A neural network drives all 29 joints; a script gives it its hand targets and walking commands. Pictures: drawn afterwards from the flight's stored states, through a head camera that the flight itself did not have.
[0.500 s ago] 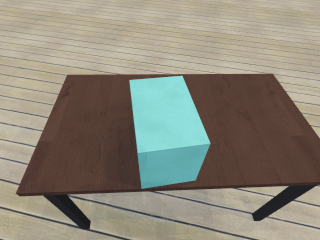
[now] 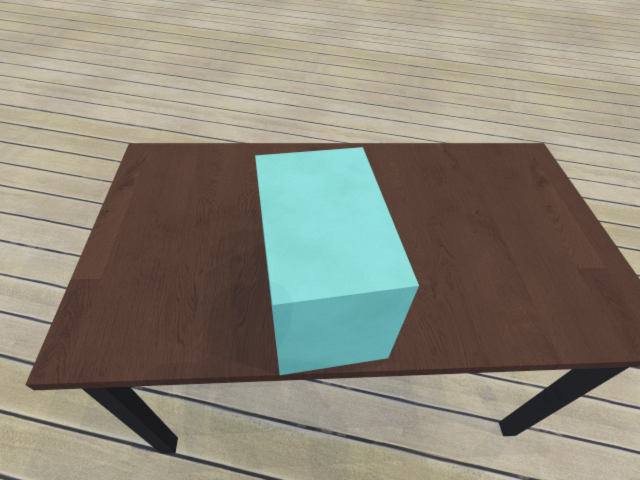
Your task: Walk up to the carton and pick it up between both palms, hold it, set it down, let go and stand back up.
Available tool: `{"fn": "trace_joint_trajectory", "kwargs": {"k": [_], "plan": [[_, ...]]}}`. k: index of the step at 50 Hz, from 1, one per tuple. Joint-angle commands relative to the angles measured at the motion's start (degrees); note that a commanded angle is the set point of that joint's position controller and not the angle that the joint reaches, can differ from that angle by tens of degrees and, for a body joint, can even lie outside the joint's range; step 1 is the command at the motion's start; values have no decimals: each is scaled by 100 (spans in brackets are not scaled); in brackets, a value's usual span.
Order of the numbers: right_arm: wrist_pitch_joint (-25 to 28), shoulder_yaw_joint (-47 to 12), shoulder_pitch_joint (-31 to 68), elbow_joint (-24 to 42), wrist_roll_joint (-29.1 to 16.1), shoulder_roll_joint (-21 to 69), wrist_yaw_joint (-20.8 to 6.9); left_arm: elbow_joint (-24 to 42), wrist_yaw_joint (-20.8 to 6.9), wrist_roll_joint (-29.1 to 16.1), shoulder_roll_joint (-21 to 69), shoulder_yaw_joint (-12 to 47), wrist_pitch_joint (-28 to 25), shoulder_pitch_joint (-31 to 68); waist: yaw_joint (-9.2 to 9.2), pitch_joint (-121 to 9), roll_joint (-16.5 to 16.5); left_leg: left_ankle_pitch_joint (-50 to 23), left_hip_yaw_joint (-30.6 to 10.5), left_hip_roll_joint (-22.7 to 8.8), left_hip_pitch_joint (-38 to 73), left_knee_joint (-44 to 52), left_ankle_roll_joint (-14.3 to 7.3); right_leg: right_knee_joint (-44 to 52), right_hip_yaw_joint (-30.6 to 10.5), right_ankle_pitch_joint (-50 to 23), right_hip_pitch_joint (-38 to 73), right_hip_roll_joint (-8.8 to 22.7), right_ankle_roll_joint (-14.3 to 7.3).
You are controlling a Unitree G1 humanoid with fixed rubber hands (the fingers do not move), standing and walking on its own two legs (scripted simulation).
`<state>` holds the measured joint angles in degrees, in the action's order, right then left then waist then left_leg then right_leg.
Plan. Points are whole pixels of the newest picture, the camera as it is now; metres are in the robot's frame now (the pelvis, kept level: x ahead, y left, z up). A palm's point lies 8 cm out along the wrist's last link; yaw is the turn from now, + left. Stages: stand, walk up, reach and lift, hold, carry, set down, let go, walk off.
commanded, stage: stand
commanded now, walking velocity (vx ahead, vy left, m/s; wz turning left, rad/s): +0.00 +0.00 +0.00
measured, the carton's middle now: (322, 258) +0.45 -0.01 -0.04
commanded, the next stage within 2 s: none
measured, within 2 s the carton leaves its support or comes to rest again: neither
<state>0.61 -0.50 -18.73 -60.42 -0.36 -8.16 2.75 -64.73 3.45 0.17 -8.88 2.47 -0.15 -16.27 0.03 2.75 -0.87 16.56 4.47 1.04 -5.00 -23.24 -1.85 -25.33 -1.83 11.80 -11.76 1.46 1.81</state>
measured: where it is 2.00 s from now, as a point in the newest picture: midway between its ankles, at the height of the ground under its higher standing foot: outside the picture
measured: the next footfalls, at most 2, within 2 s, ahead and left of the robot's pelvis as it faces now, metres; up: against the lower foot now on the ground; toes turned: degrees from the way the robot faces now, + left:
none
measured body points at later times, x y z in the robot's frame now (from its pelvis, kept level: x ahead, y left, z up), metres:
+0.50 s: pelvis +0.00 +0.00 +0.00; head +0.01 +0.00 +0.45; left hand +0.00 +0.22 -0.16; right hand -0.01 -0.22 -0.16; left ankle -0.04 +0.09 -0.74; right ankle +0.02 -0.14 -0.74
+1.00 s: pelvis +0.00 +0.00 +0.00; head +0.01 +0.00 +0.45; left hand -0.01 +0.21 -0.16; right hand -0.01 -0.22 -0.16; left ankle -0.04 +0.09 -0.74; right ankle +0.02 -0.14 -0.74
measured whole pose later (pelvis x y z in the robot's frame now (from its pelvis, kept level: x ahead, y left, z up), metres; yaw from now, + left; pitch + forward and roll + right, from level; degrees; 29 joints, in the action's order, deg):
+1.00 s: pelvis +0.00 +0.00 +0.00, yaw +0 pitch -2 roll +0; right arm 0.9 -0.6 -19.0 -61.9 -0.4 -7.5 3.0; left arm -65.3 3.5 0.1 -8.3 2.4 -0.4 -16.2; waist -0.1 2.8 -0.6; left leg 16.3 4.5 0.7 -4.4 -22.5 -1.4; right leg -25.0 -1.8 11.8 -11.4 1.1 1.4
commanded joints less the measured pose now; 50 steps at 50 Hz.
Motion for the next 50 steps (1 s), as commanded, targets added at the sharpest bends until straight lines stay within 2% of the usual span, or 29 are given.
{"fn": "trace_joint_trajectory", "kwargs": {"k": [1, 2, 3, 7, 9, 18, 42, 43, 45, 46, 50], "plan": [[68, 121, -528, 194, -12, -738, 38, 112, 32, 9, -632, -114, -60, -443, -10, 253, 34, -1092, -582, -772, -395, 613, 109, 312, -263, -949, 2, 401, -132], [78, 114, -533, 177, -15, -713, 38, 98, 39, 5, -640, -105, -67, -403, 15, 184, -14, -1329, -603, -807, -312, 583, 119, 293, -255, -1052, 43, 434, -147], [73, 107, -609, 164, -9, -654, 32, 89, 37, -4, -635, -117, -64, -452, -6, 228, 110, -1344, -584, -801, -406, 566, 135, 304, -268, -977, 36, 454, -160], [59, 86, -573, 147, -17, -643, 32, 88, 25, 13, -608, -77, -49, -395, -13, 543, 71, -1118, -630, -785, -525, 636, 106, 366, -317, -875, -103, 420, -155], [69, 132, -672, 116, -32, -723, 34, 92, 25, 13, -565, -111, -69, -484, -12, 146, 232, -1025, -624, -741, -349, 619, 126, 372, -323, -886, 39, 444, -144], [73, 140, -646, 59, -15, -652, 41, 98, 32, 0, -568, -146, -78, -427, -14, 306, 36, -1158, -627, -764, -328, 633, 138, 378, -295, -936, -70, 435, -139], [82, 119, -589, 18, 23, -576, 57, 27, 37, -3, -539, -128, -84, -521, -30, 383, 105, -1205, -557, -774, -317, 619, 114, 431, -283, -954, -40, 422, -154], [82, 117, -577, 35, 8, -551, 54, 28, 46, 0, -536, -135, -92, -534, -43, 320, 104, -1300, -543, -804, -294, 613, 110, 400, -233, -1120, -37, 418, -159], [82, 119, -659, -12, -3, -570, 55, 32, 54, -21, -563, -115, -86, -463, 3, 295, -27, -1248, -597, -822, -286, 647, 120, 393, -265, -1011, -52, 419, -150], [89, 101, -667, -5, 1, -579, 55, 61, 51, -12, -519, -99, -81, -462, -34, 322, 76, -1350, -582, -822, -339, 615, 140, 403, -260, -1072, -26, 408, -137], [73, 93, -664, -60, -10, -568, 54, 48, 45, -9, -567, -110, -77, -467, -23, 427, 3, -1257, -560, -823, -359, 597, 117, 381, -298, -1102, -103, 409, -147]]}}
